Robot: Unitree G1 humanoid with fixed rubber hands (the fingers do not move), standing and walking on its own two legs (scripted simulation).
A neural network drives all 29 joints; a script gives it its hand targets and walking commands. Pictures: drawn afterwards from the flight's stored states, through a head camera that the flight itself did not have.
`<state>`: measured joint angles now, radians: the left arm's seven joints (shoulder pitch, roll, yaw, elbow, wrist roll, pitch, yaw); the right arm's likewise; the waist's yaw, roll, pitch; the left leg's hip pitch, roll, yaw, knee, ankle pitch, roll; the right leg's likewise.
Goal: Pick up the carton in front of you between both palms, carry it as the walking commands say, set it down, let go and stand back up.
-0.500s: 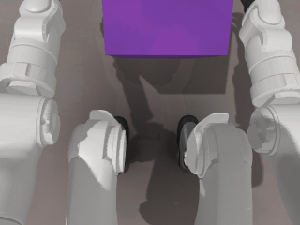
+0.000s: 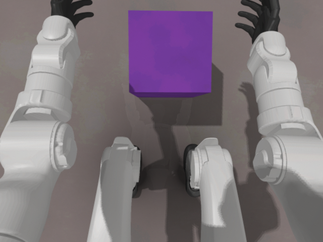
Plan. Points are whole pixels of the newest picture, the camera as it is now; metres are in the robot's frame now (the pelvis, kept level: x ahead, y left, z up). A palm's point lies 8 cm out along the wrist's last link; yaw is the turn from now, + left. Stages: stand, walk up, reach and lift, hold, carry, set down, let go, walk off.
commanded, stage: set down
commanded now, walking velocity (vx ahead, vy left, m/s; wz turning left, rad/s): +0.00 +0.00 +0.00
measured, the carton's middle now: (167, 63) +0.52 -0.01 -0.34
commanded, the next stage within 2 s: let go in 0.50 s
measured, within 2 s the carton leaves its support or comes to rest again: neither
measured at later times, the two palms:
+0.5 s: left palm out of the picture +0.55 +0.21 +0.05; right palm out of the picture +0.54 -0.19 +0.04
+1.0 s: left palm out of the picture +0.42 +0.23 +0.16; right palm out of the picture +0.41 -0.22 +0.16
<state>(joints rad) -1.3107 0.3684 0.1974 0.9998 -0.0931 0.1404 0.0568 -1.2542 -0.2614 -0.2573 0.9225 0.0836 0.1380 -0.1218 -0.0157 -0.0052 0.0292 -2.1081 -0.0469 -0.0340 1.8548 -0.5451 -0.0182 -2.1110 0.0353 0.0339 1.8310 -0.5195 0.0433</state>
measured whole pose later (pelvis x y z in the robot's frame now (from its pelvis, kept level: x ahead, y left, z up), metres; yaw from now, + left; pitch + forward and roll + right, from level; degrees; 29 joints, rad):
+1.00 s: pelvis +0.09 -0.01 +0.25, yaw +1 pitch +32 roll +0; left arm -0.39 0.21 0.20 0.64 0.05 0.06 -0.05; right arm -0.36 -0.17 -0.18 0.59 -0.05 0.06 0.03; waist -0.01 -0.01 -0.11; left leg -1.04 -0.02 -0.05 0.80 -0.31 -0.01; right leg -1.06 0.01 0.04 0.80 -0.30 0.01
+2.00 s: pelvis +0.12 +0.00 +0.30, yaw +0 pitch -2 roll +0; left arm 0.21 0.29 0.05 0.59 0.05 0.06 0.00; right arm 0.19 -0.28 -0.05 0.57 -0.04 0.07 -0.01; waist 0.00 0.00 0.04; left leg -0.18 -0.01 -0.05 0.52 -0.32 -0.01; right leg -0.18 0.02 0.04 0.51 -0.30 0.01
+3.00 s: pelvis +0.11 +0.00 +0.31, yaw +1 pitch -2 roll +0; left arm 0.16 0.37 0.02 0.92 0.02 0.00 0.01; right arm 0.16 -0.37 -0.02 0.92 -0.03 -0.01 -0.02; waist 0.00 0.00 0.02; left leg -0.12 -0.01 -0.05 0.40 -0.24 0.00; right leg -0.13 0.01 0.04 0.40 -0.23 0.01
